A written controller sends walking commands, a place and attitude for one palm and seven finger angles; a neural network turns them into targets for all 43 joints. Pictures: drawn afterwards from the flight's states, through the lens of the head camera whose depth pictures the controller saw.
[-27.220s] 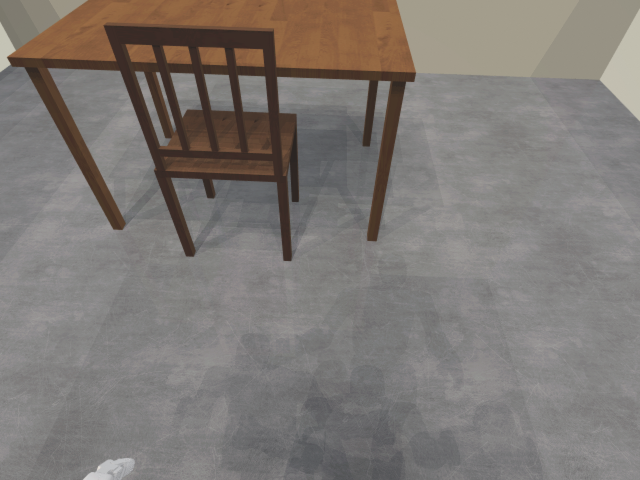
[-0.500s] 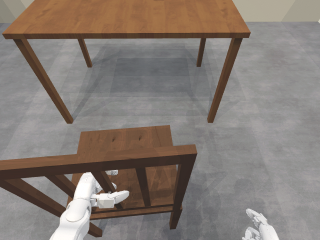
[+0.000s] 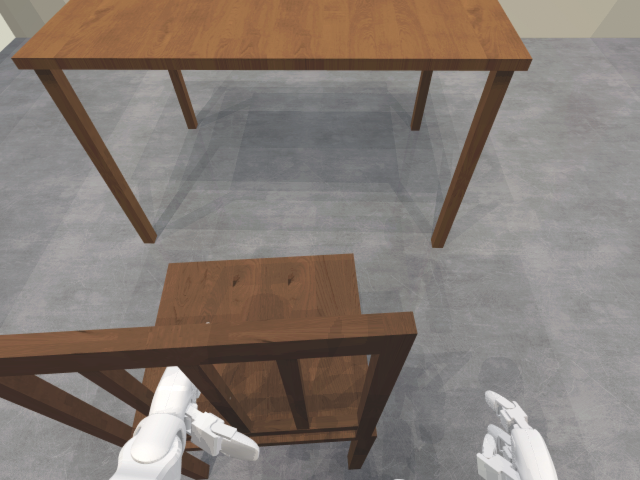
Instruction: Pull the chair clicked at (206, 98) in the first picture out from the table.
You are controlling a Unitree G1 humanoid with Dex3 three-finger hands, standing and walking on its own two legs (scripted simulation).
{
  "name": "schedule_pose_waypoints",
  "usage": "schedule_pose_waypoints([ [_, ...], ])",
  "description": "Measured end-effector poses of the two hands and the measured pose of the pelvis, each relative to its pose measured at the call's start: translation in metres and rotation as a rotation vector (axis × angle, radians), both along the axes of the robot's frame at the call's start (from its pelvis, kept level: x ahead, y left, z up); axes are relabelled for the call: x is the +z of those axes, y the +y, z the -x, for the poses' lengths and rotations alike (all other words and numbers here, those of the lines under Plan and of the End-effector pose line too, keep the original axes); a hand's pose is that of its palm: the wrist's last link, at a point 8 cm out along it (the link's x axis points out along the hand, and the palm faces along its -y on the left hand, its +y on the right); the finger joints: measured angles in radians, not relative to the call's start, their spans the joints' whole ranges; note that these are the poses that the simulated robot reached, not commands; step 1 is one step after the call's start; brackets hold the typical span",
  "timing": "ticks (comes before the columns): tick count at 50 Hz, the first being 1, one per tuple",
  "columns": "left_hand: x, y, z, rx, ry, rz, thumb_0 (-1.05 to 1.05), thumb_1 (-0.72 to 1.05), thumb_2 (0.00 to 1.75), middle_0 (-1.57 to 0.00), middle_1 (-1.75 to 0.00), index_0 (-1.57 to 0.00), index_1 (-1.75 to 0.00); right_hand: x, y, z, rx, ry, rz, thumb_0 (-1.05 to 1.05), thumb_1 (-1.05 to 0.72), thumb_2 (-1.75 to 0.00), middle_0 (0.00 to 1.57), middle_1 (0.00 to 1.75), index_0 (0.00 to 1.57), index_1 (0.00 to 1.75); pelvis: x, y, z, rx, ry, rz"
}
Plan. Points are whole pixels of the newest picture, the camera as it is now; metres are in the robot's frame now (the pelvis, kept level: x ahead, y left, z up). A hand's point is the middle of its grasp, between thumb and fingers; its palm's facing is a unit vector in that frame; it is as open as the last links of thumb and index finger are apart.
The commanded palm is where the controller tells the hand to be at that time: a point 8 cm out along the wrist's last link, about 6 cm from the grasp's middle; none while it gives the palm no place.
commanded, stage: draw the fingers out of the gap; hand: left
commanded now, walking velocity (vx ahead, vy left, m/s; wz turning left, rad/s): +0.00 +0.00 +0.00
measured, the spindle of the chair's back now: (223, 400) +0.23 +0.13 -0.04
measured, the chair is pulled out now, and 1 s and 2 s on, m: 0.63 0.63 0.62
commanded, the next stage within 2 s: draw the hand back to the body in 0.82 s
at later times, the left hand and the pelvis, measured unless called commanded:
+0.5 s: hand (206, 473) +0.15 +0.14 -0.03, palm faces -0.02 -0.99 -0.15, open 17.5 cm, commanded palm +0.13 +0.19 -0.01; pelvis -0.01 +0.01 -0.01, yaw +1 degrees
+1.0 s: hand out of the picture +0.09 +0.13 -0.02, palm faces +0.03 -1.00 -0.08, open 17.5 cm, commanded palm +0.07 +0.19 +0.01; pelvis -0.02 +0.01 -0.03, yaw +1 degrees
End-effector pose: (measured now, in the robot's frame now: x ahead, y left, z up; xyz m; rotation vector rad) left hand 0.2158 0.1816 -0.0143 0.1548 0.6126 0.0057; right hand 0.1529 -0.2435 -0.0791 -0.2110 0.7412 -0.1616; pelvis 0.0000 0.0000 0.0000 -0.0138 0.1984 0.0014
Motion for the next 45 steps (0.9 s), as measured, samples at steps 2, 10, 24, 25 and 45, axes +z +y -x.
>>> schedule_pose_waypoints([
  [2, 0.001, 0.0, 0.002, 0.001, -0.004, -0.002, -0.01, -0.53, 0.2, -0.03, -0.1, -0.03, -0.09, 0.0, 0.0, -0.002, 0.001, -0.003, 0.007, 0.01, -0.9, -0.89, 0.21, 0.3, 0.21, 0.3, -0.001, 0.0, -0.001, 0.003, 0.002, 0.001],
  [10, 0.001, 0.005, 0.017, 0.008, 0.013, 0.001, -0.01, -0.53, 0.2, -0.01, -0.02, -0.01, -0.02, 0.002, 0.0, -0.003, -0.015, -0.008, 0.012, 0.01, -0.9, -0.89, 0.21, 0.3, 0.21, 0.3, -0.004, 0.001, -0.003, 0.0, 0.006, 0.003],
  [24, 0.002, 0.008, 0.079, 0.026, 0.031, 0.0, -0.01, -0.53, 0.2, -0.03, -0.01, 0.0, 0.0, 0.005, 0.016, -0.009, -0.005, -0.08, 0.011, 0.01, -0.9, -0.89, 0.2, 0.3, 0.21, 0.3, -0.013, 0.006, 0.005, 0.013, 0.002, 0.014],
  [25, 0.003, 0.008, 0.082, 0.026, 0.029, -0.001, -0.01, -0.53, 0.2, -0.02, -0.01, 0.0, 0.0, 0.004, 0.017, -0.009, -0.002, -0.086, 0.01, 0.01, -0.9, -0.89, 0.21, 0.3, 0.21, 0.3, -0.013, 0.006, 0.007, 0.014, 0.001, 0.015],
  [45, 0.007, 0.004, 0.134, 0.043, 0.046, 0.013, -0.01, -0.53, 0.2, 0.0, -0.01, 0.0, 0.0, 0.006, 0.023, -0.003, -0.013, -0.15, 0.001, 0.01, -0.9, -0.89, 0.21, 0.3, 0.21, 0.3, -0.023, 0.008, 0.019, 0.012, 0.0, 0.019],
])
